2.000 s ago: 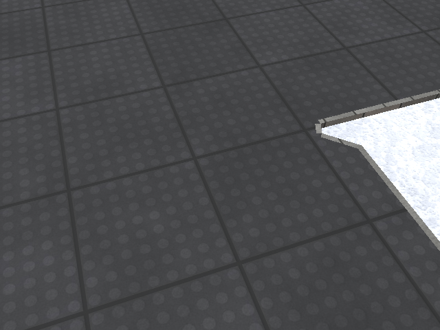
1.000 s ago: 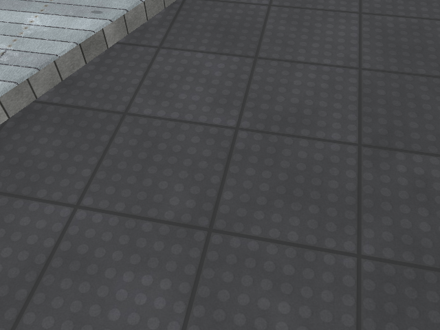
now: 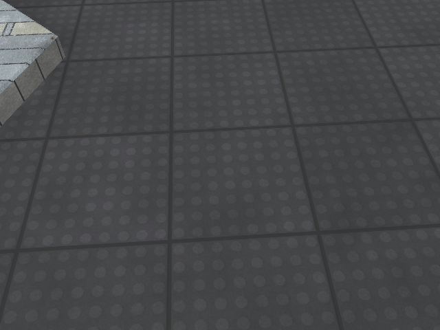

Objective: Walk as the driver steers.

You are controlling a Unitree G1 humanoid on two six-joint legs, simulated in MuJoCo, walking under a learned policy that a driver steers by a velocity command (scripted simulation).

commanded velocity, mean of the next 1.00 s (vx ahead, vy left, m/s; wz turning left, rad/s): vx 0.50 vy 0.00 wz -0.20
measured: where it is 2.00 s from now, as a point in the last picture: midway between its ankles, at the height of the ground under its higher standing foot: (237, 174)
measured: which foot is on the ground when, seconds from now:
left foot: up 0.00-0.36, down 0.38-0.92, up 0.94-1.00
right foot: down 0.00-0.38, up 0.40-0.88, down 0.90-1.00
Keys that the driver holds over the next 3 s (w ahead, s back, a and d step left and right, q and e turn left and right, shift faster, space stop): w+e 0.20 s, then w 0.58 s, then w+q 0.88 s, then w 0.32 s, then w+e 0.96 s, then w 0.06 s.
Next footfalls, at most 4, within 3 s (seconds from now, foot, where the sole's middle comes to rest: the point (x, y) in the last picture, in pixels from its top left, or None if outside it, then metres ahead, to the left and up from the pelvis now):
0.38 left None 0.39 0.11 -0.77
0.90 right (281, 283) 0.60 -0.15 -0.77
1.44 left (224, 206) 0.89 0.03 -0.77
1.98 right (242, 133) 1.24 -0.05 -0.77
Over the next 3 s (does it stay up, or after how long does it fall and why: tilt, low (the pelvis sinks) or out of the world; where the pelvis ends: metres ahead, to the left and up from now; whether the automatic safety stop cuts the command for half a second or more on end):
stays up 1.54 0.08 0.00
